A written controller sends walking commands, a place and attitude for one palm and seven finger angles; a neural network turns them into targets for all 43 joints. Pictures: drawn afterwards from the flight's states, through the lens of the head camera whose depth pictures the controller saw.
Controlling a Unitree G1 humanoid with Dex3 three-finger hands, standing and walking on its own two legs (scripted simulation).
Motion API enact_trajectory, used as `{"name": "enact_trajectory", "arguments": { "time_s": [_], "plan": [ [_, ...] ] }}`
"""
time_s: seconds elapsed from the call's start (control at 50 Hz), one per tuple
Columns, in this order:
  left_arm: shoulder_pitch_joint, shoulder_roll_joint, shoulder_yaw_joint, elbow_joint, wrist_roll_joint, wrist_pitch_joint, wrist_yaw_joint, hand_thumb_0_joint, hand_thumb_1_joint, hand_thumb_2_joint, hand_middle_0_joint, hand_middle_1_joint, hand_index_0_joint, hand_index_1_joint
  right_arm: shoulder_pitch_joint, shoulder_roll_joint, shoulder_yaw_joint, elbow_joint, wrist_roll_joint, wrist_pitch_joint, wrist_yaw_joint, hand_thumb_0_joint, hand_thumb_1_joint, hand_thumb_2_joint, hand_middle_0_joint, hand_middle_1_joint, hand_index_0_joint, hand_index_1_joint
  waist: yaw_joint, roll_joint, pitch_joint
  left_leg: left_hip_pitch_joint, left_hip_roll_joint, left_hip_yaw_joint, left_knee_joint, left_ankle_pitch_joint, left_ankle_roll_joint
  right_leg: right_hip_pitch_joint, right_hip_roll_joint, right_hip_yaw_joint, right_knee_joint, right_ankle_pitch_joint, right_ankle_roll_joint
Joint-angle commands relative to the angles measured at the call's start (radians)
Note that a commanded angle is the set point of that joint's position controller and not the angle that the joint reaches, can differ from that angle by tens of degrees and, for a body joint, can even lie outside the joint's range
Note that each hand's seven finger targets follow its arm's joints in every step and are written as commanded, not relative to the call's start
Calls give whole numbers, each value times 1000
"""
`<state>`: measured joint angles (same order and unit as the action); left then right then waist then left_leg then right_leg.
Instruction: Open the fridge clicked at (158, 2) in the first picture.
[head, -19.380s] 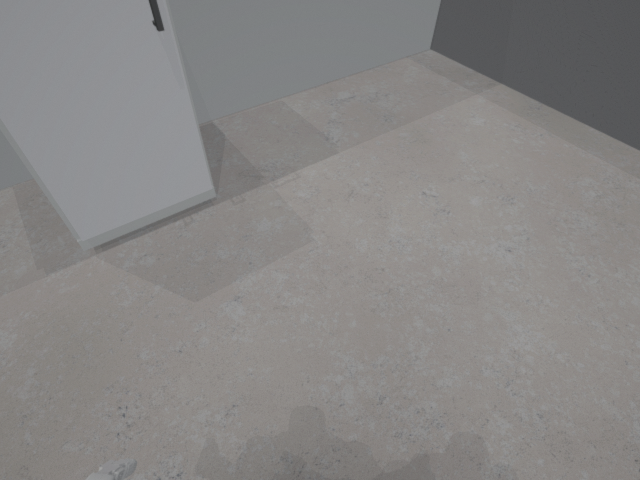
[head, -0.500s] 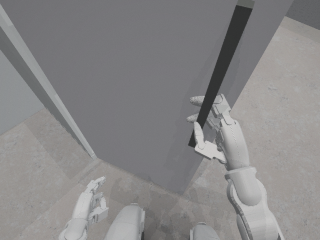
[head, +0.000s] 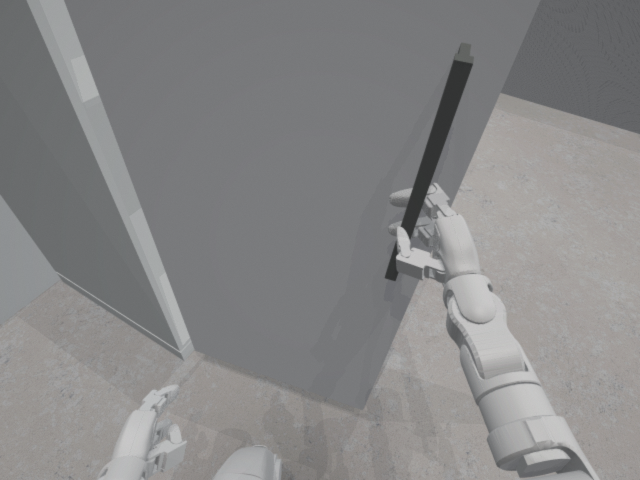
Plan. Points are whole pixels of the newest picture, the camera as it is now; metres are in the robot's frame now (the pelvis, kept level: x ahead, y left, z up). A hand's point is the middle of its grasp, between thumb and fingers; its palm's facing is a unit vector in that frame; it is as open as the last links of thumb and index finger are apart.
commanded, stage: stop walking and hold the door back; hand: right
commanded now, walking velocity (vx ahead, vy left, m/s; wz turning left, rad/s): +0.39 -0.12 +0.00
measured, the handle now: (420, 185) +0.44 -0.07 +0.17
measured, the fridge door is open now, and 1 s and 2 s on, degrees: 78 71 71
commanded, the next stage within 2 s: loosen the grip on the handle in 1.18 s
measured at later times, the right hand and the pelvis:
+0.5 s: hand (411, 216) +0.44 -0.07 +0.12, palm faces -0.09 +0.97 -0.24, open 6.5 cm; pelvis -0.03 +0.00 -0.02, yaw +4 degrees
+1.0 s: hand (416, 221) +0.43 -0.08 +0.11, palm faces -0.20 +0.95 -0.22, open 6.7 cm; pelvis -0.01 -0.04 -0.01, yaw +8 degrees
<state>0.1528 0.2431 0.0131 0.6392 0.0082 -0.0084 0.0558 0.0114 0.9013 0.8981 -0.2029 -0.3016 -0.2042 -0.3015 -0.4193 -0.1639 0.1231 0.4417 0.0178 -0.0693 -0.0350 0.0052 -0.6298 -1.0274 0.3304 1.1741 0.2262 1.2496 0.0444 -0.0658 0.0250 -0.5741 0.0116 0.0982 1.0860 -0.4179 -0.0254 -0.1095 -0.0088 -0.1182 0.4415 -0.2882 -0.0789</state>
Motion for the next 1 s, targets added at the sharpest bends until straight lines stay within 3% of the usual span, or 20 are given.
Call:
{"name": "enact_trajectory", "arguments": {
  "time_s": [0.0,0.06,0.08,0.1,0.12,0.16,0.2,0.24,0.36,0.38,0.42,0.44,0.48,0.54,0.58,0.6,0.72,0.82,0.94,0.98],
  "plan": [
    [15,138,42,-73,-43,-3,20,0,900,900,-200,-300,-200,-300,-641,-179,-179,13,3,-69,-35,0,-900,-900,450,1400,450,1400,-66,84,-131,78,35,-34,-139,-37,-2,-51,-273,205,-149,-104,-119],
    [40,112,24,-43,-46,-13,46,0,900,900,-200,-300,-200,-300,-757,-179,-180,130,19,-66,-24,0,-900,-900,450,1400,450,1400,-87,100,-211,501,-7,21,-579,84,-10,-138,-144,91,109,25,-29],
    [49,96,28,-30,-47,-14,47,0,900,900,-200,-300,-200,-300,-769,-241,-228,164,11,-75,-24,0,-900,-900,450,1400,450,1400,-88,217,-242,669,119,-185,-659,62,38,-303,-63,30,292,-70,13],
    [40,79,38,-45,-51,-7,47,0,900,900,-200,-300,-200,-300,-745,-279,-244,229,4,-72,-15,0,-900,-900,450,1400,450,1400,-89,425,-196,620,374,-625,-826,-101,126,-486,10,78,563,-306,48],
    [19,110,49,-56,-45,-11,49,0,900,900,-200,-300,-200,-300,-732,-309,-269,181,15,-52,-19,0,-900,-900,450,1400,450,1400,-95,297,-166,507,508,-828,-949,-294,186,-532,3,198,715,-295,78],
    [75,87,42,1,-20,-45,51,0,900,900,-200,-300,-200,-300,-755,-370,-304,225,-12,-52,-15,0,-900,-900,450,1400,450,1400,-42,187,-194,387,418,-629,-884,-358,192,-469,-28,188,743,-168,102],
    [75,94,42,25,-40,-53,53,0,900,900,-200,-300,-200,-300,-832,-382,-322,239,11,-62,-15,0,-900,-900,450,1400,450,1400,-32,435,-206,406,346,-441,-804,-223,148,-459,-33,167,687,-157,100],
    [88,90,24,20,-33,-64,57,0,900,900,-200,-300,-200,-300,-821,-400,-363,323,11,-84,-13,0,-900,-900,450,1400,450,1400,-38,470,-259,409,283,-263,-763,-44,112,-345,-23,81,526,-105,101],
    [141,109,23,64,-25,-94,71,0,900,900,-200,-300,-200,-300,-878,-407,-370,391,-8,-134,-7,0,-900,-900,450,1400,450,1400,-15,202,-251,250,166,-148,-621,-118,72,29,16,-86,31,-21,97],
    [153,126,31,62,-26,-101,71,0,900,900,-200,-300,-200,-300,-899,-377,-357,396,-7,-146,2,0,-900,-900,450,1400,450,1400,-12,114,-243,198,131,-129,-531,-111,59,63,-25,-37,-7,-42,88],
    [146,174,34,33,-36,-107,64,0,900,900,-200,-300,-200,-300,-979,-293,-305,352,16,-155,12,0,-900,-900,450,1400,450,1400,-17,-163,-217,52,-30,24,-182,-71,-5,75,-303,365,-169,-44,-42],
    [143,154,34,19,-36,-108,52,0,900,900,-200,-300,-200,-300,-970,-293,-307,343,14,-159,13,0,-900,-900,450,1400,450,1400,-16,-86,-215,19,-6,-39,-86,-107,3,63,-381,451,-192,62,-120],
    [123,150,28,13,-28,-94,48,0,900,900,-200,-300,-200,-300,-940,-296,-294,334,-3,-167,10,0,-900,-900,450,1400,450,1400,-26,-43,-207,139,44,-73,-214,-67,14,-67,-373,381,-121,73,-126],
    [162,166,30,16,-36,-89,47,0,900,900,-200,-300,-200,-300,-838,-341,-339,336,-15,-164,0,0,-900,-900,450,1400,450,1400,-40,58,-266,469,34,-61,-601,195,37,-157,-210,62,187,247,23],
    [127,140,43,-23,-41,-90,47,0,900,900,-200,-300,-200,-300,-798,-409,-382,305,-21,-143,-7,0,-900,-900,450,1400,450,1400,-45,385,-302,629,345,-496,-736,608,203,-424,-34,42,537,-219,108],
    [132,159,52,-8,-39,-103,45,0,900,900,-200,-300,-200,-300,-719,-417,-387,350,-26,-110,-12,0,-900,-900,450,1400,450,1400,-49,250,-276,595,404,-492,-750,676,246,-428,-37,121,638,-290,104],
    [106,106,5,-22,-22,-113,58,0,900,900,-200,-300,-200,-300,-625,-446,-448,237,-12,-124,-14,0,-900,-900,450,1400,450,1400,-47,328,-296,572,260,-180,-629,771,171,-312,-39,64,437,-142,113],
    [76,109,4,-60,-9,-90,59,0,900,900,-200,-300,-200,-300,-566,-375,-399,81,-1,-134,-18,0,-900,-900,450,1400,450,1400,-36,217,-321,494,192,-162,-609,545,96,-90,-22,37,34,125,112],
    [7,111,9,-118,-20,-63,30,0,900,900,-200,-300,-200,-300,-585,-251,-301,-100,-3,-154,2,0,-900,-900,450,1400,450,1400,-38,-115,-338,308,16,-53,-401,334,11,83,-225,216,42,804,7],
    [15,113,15,-123,-16,-53,18,0,900,900,-200,-300,-200,-300,-571,-217,-273,-113,-13,-158,3,0,-900,-900,450,1400,450,1400,-45,-101,-331,316,6,-50,-431,183,21,68,-242,207,65,771,-6]
  ]
}}
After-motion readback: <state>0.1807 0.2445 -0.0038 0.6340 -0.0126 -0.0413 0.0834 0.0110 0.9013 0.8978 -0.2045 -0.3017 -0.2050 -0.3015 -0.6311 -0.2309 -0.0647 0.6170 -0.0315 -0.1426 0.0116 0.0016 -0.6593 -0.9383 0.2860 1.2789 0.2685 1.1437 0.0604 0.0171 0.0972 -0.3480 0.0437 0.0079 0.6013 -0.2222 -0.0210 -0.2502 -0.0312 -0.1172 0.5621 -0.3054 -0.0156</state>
